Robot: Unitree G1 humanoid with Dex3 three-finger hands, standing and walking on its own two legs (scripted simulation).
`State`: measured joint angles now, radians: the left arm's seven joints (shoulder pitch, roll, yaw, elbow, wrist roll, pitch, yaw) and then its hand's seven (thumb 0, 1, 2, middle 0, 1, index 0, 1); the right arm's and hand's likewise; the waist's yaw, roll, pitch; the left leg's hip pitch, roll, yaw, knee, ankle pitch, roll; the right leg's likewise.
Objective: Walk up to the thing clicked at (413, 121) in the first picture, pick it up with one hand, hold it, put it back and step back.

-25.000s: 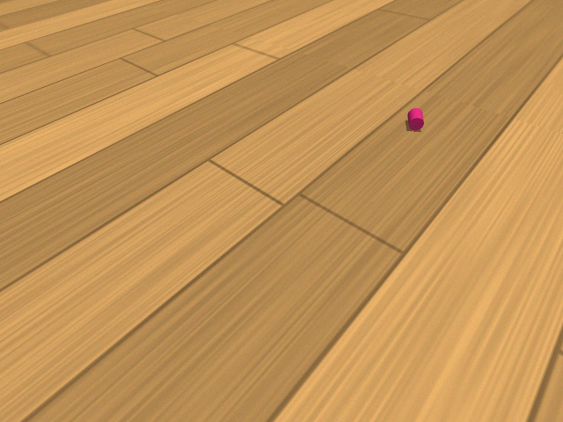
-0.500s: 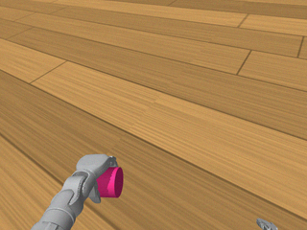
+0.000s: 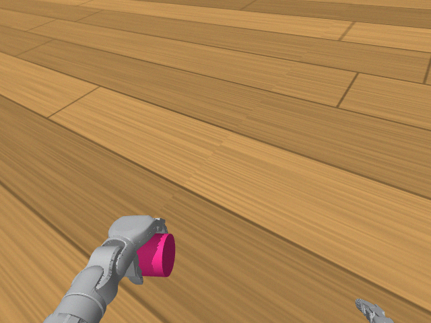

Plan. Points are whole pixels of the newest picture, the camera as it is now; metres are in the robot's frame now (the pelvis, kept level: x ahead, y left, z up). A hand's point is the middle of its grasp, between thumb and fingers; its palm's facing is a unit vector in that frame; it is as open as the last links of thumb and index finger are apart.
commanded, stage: hold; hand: left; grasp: from above
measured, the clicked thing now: (143, 253) +0.30 +0.22 -0.05
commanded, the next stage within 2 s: crouch in 0.28 s
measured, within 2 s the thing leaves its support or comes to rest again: neither
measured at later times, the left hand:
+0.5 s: hand (140, 249) +0.30 +0.22 -0.04, palm faces -0.47 -0.04 -0.88, open 11.3 cm
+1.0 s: hand (160, 266) +0.34 +0.23 -0.21, palm faces -0.43 +0.06 -0.90, open 11.2 cm
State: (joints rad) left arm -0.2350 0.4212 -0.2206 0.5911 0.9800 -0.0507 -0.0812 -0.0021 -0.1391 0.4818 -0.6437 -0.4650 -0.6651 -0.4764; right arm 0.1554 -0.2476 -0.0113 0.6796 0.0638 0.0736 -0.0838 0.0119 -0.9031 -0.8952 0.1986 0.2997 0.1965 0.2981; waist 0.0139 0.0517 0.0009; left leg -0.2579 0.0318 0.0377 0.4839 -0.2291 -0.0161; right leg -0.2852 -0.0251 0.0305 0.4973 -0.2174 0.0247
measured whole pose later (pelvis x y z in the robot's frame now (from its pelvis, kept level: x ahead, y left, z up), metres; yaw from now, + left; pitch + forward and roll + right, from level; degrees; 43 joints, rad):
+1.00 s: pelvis -0.03 +0.01 -0.11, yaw +1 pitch +21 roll -1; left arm -0.57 0.39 -0.15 1.16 1.20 -0.10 0.35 0.00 -0.15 0.47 -0.64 -0.51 -0.66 -0.52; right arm 0.23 -0.27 -0.08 0.72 -0.02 0.05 -0.03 0.01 -0.90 -0.90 0.20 0.30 0.20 0.30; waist -0.09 0.01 -0.14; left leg -1.10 0.04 -0.02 1.22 -0.49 -0.02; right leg -1.09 -0.02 0.00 1.18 -0.46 0.03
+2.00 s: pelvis -0.06 +0.01 -0.37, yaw -2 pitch +37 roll -6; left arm -0.92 0.61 0.02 1.35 1.26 -0.15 0.35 -0.01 -0.17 0.53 -0.63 -0.53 -0.64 -0.54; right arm 0.16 -0.26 -0.02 0.73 -0.11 -0.04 0.10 0.00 -0.91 -0.90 0.20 0.30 0.20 0.30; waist -0.22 0.01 -0.12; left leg -2.15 0.01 -0.11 2.19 -0.70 -0.02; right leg -2.11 -0.01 -0.02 2.12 -0.67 0.04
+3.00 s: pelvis -0.07 +0.01 -0.45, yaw -5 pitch +34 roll -8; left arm -1.02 0.75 0.08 1.56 1.32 -0.21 0.47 0.00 -0.15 0.47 -0.67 -0.45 -0.69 -0.46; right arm 0.16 -0.28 0.09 0.74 -0.18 -0.09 0.15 0.00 -0.91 -0.90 0.20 0.30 0.20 0.30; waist -0.29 -0.02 -0.01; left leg -2.34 -0.01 -0.17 2.44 -0.70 -0.04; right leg -2.29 0.01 -0.05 2.34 -0.66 0.05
